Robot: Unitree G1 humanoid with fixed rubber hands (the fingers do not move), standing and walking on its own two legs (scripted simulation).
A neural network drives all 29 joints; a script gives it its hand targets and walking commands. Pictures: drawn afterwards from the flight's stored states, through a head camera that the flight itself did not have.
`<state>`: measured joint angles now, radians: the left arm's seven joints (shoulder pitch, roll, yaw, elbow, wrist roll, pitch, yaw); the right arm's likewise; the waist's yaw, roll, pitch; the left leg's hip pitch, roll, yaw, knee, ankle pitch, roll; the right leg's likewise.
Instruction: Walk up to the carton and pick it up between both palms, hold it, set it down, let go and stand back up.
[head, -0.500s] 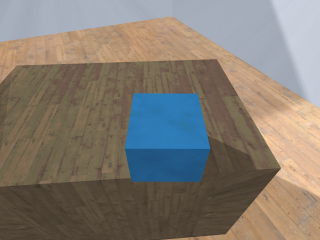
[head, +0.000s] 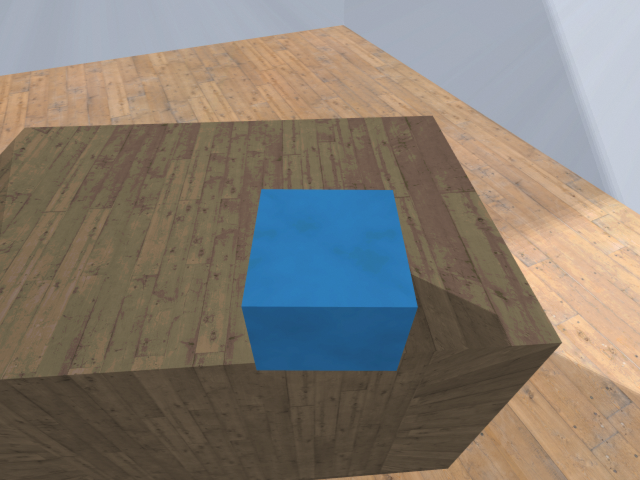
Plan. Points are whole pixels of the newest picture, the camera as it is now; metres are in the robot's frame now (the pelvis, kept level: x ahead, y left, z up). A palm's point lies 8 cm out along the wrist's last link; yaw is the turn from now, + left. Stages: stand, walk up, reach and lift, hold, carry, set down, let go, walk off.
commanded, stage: stand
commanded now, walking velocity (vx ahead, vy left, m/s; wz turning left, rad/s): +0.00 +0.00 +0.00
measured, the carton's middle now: (326, 277) +0.40 +0.01 +0.02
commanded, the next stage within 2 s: none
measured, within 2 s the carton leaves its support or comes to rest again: neither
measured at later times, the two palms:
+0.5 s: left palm out of the picture +0.01 +0.23 -0.14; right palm out of the picture +0.00 -0.23 -0.14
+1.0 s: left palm out of the picture +0.01 +0.23 -0.14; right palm out of the picture +0.01 -0.23 -0.14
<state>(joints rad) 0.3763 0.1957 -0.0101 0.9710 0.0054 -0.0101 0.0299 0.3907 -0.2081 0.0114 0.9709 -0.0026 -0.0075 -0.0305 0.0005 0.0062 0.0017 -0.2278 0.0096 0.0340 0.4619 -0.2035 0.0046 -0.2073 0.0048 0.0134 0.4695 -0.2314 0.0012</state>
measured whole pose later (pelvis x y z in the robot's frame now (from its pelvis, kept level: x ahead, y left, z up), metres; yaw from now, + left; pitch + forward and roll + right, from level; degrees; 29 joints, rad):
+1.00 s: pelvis +0.02 +0.00 +0.00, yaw -1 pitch -2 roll +0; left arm 0.34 0.17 -0.02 1.04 0.00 -0.01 0.04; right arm 0.35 -0.19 0.02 1.04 0.00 -0.01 -0.04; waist 0.00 0.00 0.01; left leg -0.18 0.01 0.04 0.43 -0.22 0.00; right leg -0.17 0.00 0.02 0.44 -0.24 0.00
